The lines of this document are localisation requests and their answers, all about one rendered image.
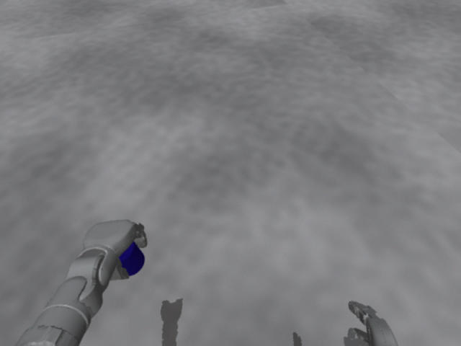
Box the left robot hand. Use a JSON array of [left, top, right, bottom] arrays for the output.
[[83, 220, 147, 280]]

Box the left robot arm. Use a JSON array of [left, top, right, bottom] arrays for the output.
[[15, 244, 117, 346]]

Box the right robot hand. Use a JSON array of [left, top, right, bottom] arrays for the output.
[[344, 301, 398, 346]]

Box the tin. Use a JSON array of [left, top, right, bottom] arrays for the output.
[[119, 241, 145, 276]]

